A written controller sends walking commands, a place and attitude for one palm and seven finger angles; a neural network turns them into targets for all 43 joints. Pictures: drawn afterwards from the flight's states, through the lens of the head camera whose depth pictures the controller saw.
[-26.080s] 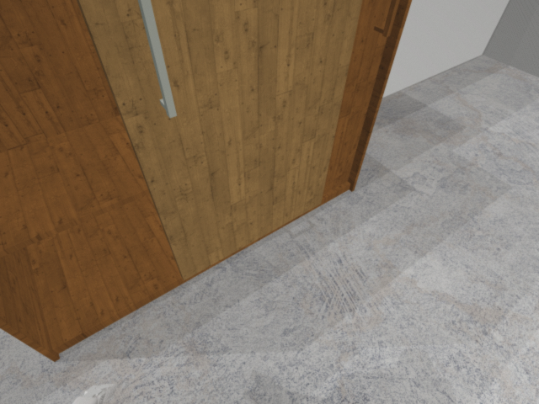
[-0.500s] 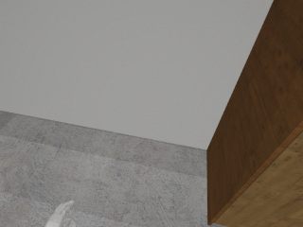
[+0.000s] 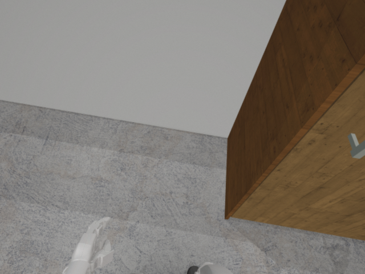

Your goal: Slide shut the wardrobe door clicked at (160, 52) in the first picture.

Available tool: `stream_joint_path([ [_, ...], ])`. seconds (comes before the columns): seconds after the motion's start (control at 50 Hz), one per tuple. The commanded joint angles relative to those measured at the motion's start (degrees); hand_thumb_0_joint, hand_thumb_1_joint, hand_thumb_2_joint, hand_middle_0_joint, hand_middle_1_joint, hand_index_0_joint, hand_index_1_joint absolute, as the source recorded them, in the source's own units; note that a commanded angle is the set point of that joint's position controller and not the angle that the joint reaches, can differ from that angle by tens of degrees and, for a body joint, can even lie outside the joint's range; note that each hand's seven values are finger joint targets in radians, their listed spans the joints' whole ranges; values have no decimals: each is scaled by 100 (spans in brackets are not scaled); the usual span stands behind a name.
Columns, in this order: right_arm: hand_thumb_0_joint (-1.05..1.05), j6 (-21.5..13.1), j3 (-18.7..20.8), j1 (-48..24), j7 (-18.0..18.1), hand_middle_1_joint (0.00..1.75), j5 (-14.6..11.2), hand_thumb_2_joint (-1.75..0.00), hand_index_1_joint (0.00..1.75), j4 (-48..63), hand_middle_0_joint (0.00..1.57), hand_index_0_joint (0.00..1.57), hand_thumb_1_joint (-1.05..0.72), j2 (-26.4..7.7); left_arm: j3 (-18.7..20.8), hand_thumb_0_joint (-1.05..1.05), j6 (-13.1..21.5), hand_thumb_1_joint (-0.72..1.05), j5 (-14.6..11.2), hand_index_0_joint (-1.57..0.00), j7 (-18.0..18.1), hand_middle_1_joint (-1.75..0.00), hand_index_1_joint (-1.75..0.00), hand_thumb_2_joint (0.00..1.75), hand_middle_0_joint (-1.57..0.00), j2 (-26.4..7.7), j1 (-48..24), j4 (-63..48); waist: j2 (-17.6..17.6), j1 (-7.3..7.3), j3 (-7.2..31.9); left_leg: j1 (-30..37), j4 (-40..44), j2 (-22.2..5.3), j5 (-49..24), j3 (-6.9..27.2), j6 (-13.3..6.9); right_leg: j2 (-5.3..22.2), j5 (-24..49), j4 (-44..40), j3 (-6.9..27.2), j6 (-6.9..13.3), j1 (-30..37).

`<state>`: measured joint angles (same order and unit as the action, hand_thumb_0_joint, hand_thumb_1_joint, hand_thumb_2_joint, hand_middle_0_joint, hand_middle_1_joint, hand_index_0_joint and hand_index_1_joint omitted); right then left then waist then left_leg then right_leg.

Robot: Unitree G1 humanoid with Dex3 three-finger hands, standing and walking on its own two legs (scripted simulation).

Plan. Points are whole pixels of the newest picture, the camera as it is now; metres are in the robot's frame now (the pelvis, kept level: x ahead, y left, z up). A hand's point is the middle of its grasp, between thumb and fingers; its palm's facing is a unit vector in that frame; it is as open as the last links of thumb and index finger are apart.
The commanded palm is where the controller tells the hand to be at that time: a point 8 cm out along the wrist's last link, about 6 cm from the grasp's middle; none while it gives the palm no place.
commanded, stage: stop walking and hold the door there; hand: right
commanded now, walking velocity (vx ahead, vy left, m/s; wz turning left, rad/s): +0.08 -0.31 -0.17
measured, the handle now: out of the picture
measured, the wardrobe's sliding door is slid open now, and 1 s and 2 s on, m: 0.00 0.00 0.00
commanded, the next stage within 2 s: loosen the grip on the handle in 1.10 s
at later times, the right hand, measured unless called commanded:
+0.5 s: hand out of the picture +0.35 -0.35 +0.17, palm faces +0.29 +0.95 -0.11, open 5.7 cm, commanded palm +0.32 -0.37 +0.16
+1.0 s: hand out of the picture +0.35 -0.35 +0.17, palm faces +0.24 +0.96 -0.12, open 5.8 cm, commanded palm +0.32 -0.36 +0.16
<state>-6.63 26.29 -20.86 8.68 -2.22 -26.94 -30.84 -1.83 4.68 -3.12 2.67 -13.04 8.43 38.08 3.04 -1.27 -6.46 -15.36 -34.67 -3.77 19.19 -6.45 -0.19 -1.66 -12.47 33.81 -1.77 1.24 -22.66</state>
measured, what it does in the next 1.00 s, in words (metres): steps to the right: right foot, then left foot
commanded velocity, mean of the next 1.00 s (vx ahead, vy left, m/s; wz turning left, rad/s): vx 0.05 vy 0.05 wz -0.03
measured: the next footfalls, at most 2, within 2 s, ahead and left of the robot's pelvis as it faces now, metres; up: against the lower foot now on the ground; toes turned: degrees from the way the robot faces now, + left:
right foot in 0.30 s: -0.01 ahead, -0.28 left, +0.00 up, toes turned -8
left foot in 0.56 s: +0.01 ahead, -0.08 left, +0.00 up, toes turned -2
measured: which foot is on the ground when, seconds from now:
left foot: down 0.00-0.30, up 0.32-0.54, down 0.56-1.00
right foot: up 0.00-0.28, down 0.30-1.00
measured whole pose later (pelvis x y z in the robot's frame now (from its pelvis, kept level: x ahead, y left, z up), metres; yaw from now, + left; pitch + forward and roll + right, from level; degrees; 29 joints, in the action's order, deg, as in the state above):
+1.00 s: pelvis -0.04 -0.17 +0.01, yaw -5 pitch -1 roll +1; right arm -4.5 2.8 -30.1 7.9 -4.5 -22.5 -12.5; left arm -1.5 1.5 -1.7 3.9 -14.0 9.5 38.8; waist 1.3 -1.5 -4.2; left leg -11.7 -26.0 1.5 13.7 -3.9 -2.1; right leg 1.5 -14.7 28.0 -3.9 0.7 -12.7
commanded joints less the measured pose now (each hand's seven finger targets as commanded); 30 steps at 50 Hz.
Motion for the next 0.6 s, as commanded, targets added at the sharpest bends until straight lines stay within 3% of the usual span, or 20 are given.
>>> stream_joint_path([
  [0.0,0,-400,386,-1277,-165,140,48,-90,140,313,45,45,-90,-1863,456,0,216,90,157,-20,19,-30,-30,90,-20,-1190,-132,-438,-1150,20,1665,1212,1743,-3122,-2881,2693,-998,122,-1346,3309,935,-385,-1270],
  [0.02,0,-451,391,-1661,-187,140,74,-90,140,629,45,45,-90,-1812,479,0,249,90,92,-20,-7,-30,-30,90,-20,-1106,-104,-391,-1546,27,1789,1446,1354,-2894,-3224,2212,-919,266,-1318,3518,1099,-379,-1390],
  [0.04,0,-545,231,-1933,-216,140,87,-90,140,830,45,45,-90,-1609,371,0,268,90,89,-20,0,-30,-30,90,-20,-946,-197,-431,-1635,94,1921,1738,1111,-2635,-3473,1577,-804,367,-1165,3599,974,-370,-1480],
  [0.06,0,-608,413,-1857,-217,140,141,-90,140,603,45,45,-90,-1780,321,0,242,90,118,-20,20,-30,-30,90,-20,-901,-191,-405,-1655,116,1832,1564,1113,-2371,-3482,1108,-598,453,-1004,3356,816,-341,-1309],
  [0.1,0,-612,274,-1807,-291,140,150,-90,140,542,45,45,-90,-1736,309,0,162,90,122,-20,41,-30,-30,90,-20,-829,-308,-425,-1516,105,1625,1203,1122,-2119,-3280,717,-314,458,-1007,2137,322,-250,-648],
  [0.16,0,-628,-203,-2166,-274,140,113,-90,140,1112,45,45,-90,-1204,339,0,155,90,129,-20,104,-30,-30,90,-20,-660,-406,-507,-1544,6,1636,1024,918,-2002,-3208,519,-302,307,-1155,462,-368,-202,279],
  [0.22,0,-556,-594,-2527,-207,140,64,-90,140,1675,45,45,-90,-807,378,0,11,90,126,-20,178,-30,-30,90,-20,-637,-479,-561,-1356,181,1810,684,223,-1665,-3070,114,-83,25,81,-784,-1024,-343,1394],
  [0.24,0,-591,-726,-2691,-231,140,40,-90,140,1978,45,45,-90,-630,460,0,-26,90,114,-20,216,-30,-30,90,-20,-785,-376,-578,-759,241,1979,291,-404,-1279,-2677,-163,4,296,635,-889,-873,-329,1959],
  [0.26,0,-657,-1053,-2817,-289,140,4,-90,140,2313,45,45,-90,-259,507,0,-12,90,98,-20,224,-30,-30,90,-20,-955,-307,-644,560,278,2033,-564,-1303,-631,-1184,-397,188,1046,1775,-1026,111,-54,2428],
  [0.28,0,-749,-1416,-3111,-369,140,-3,-90,140,2770,45,45,-90,48,559,0,-7,90,64,-20,197,-30,-30,90,-20,-1087,-127,-711,1788,365,2115,-1326,-2405,-80,1417,-226,189,1902,3682,-1161,1223,506,2647],
  [0.3,0,-804,-1778,-3500,-449,140,83,-90,140,3024,45,45,-90,440,543,0,5,90,77,-20,135,-30,-30,90,-20,-975,-16,-705,1344,396,2146,-1491,-3058,117,1790,132,18,2088,3789,-1106,1484,809,2760],
  [0.32,0,-750,-2201,-3269,-494,140,61,-90,140,2900,45,45,-90,1028,448,0,40,90,116,-20,112,-30,-30,90,-20,-722,-234,-638,1396,440,2129,-1654,-3154,-60,1556,325,95,2118,3305,-1157,1425,819,2644],
  [0.34,0,-704,-1834,-3302,-392,140,67,-90,140,2925,45,45,-90,597,502,0,76,90,89,-20,126,-30,-30,90,-20,-797,-150,-501,1029,373,2245,-1578,-2794,-141,1043,485,103,2081,3102,-996,1369,907,2736],
  [0.38,0,-539,-1966,-3415,-359,140,31,-90,140,2866,45,45,-90,693,501,0,100,90,71,-20,72,-30,-30,90,-20,-811,-93,-471,698,347,2282,-1197,-1748,-33,376,443,104,1834,3023,-757,856,819,2780],
  [0.42,0,-422,-1987,-3516,-358,140,30,-90,140,2812,45,45,-90,648,392,0,30,90,111,-20,42,-30,-30,90,-20,-779,-145,-514,987,300,2309,-752,-900,203,262,270,46,1774,3092,-708,647,703,2671],
  [0.48,0,-368,-2233,-3730,-392,140,-25,-90,140,2854,45,45,-90,821,240,0,50,90,157,-20,4,-30,-30,90,-20,-639,-271,-621,1214,257,2405,-425,-48,338,272,344,-61,2056,2969,-717,959,738,2811],
  [0.52,0,-290,-2152,-3578,-387,140,-49,-90,140,2617,45,45,-90,770,196,0,-3,90,159,-20,10,-30,-30,90,-20,-655,-316,-665,860,202,2411,130,716,309,-234,539,-129,2088,2834,-488,983,692,2510],
  [0.54,0,-298,-2186,-3648,-396,140,-35,-90,140,2647,45,45,-90,811,190,0,-17,90,142,-20,15,-30,-30,90,-20,-661,-298,-671,450,198,2474,591,1102,267,-915,602,-159,1923,2679,-327,866,569,2260],
  [0.56,0,-307,-2280,-3685,-398,140,-28,-90,140,2658,45,45,-90,898,177,0,-29,90,137,-20,24,-30,-30,90,-20,-625,-294,-684,-33,254,2597,1090,1306,29,-1717,858,-243,1677,2394,-48,637,424,1916],
  [0.58,0,-279,-2101,-3596,-351,140,-16,-90,140,2508,45,45,-90,712,178,0,-36,90,115,-20,53,-30,-30,90,-20,-575,-253,-676,-608,327,2727,1423,1189,-432,-2567,1218,-409,1338,1827,228,261,220,1539],
])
